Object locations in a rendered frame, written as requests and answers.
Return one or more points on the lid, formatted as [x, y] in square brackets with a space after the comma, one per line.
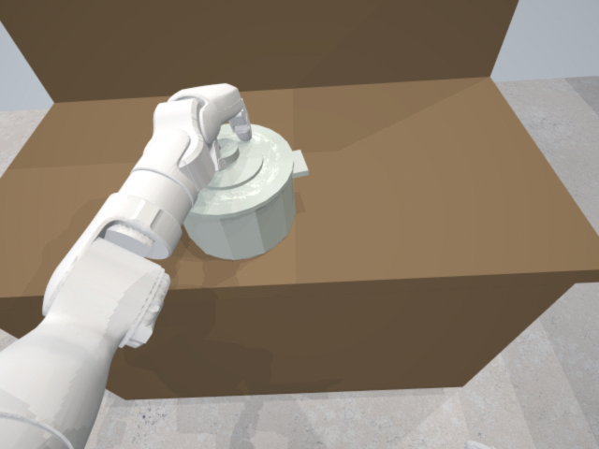
[262, 171]

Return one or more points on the left robot forearm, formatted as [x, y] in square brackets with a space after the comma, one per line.
[146, 215]

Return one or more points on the knob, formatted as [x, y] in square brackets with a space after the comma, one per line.
[229, 150]

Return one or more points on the table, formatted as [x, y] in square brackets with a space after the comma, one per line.
[430, 232]

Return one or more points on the pot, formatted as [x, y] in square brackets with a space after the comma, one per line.
[252, 233]

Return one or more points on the left robot upper arm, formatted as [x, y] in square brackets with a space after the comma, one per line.
[53, 379]

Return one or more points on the left robot hand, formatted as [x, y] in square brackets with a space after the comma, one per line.
[230, 105]

